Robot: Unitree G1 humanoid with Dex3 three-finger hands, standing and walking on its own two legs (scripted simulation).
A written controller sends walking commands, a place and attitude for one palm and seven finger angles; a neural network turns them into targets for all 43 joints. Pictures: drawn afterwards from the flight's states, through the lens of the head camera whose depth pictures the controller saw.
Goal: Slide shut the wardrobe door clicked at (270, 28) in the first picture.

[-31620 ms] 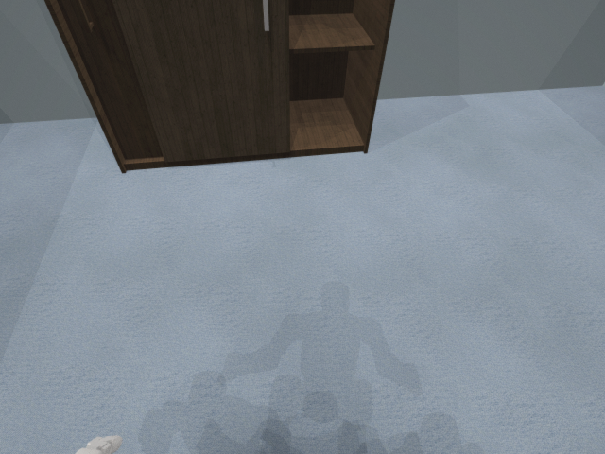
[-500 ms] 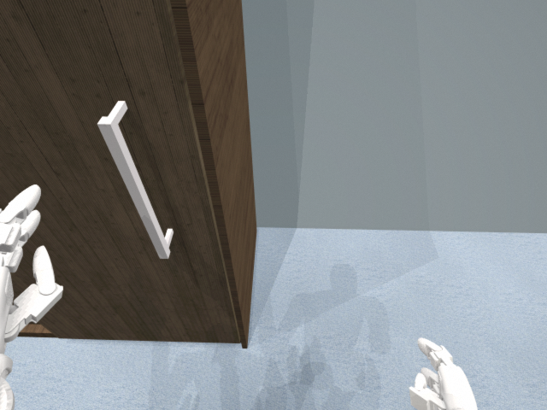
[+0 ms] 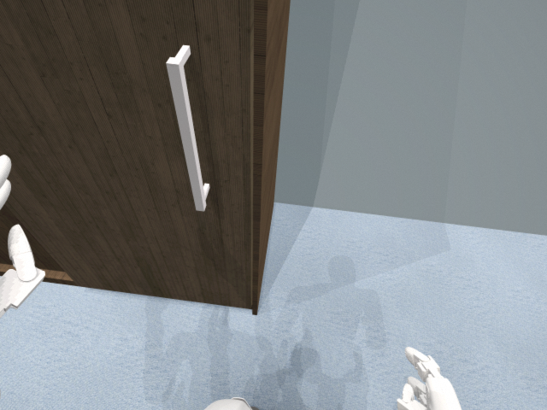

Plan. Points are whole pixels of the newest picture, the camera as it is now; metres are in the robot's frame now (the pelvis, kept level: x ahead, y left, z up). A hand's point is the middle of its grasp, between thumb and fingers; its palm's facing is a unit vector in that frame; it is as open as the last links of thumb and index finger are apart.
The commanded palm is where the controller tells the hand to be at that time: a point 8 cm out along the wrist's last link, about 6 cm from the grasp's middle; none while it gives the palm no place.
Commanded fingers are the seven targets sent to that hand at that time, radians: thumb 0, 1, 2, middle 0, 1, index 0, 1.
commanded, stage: step back with the hand held close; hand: left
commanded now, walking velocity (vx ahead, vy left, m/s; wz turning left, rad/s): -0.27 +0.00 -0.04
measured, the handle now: (193, 142) +0.51 +0.21 +0.09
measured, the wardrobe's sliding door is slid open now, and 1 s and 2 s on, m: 0.00 0.00 0.00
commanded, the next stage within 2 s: stop stepping back and stand still in 0.50 s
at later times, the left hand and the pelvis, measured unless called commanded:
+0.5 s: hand (34, 298) +0.17 +0.25 +0.17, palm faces +0.33 -0.86 -0.38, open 7.4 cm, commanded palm +0.10 +0.30 +0.19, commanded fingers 0.00 0.90 0.90 -0.20 -0.30 -0.20 -0.30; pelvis -0.07 +0.01 +0.00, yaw -5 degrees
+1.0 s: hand out of the picture +0.06 +0.26 +0.18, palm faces +0.34 -0.83 -0.44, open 7.4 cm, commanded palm +0.00 +0.31 +0.19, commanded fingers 0.00 0.90 0.90 -0.20 -0.30 -0.20 -0.30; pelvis -0.16 +0.02 +0.01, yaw -4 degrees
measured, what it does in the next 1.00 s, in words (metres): walks backwards: right foot, then left foot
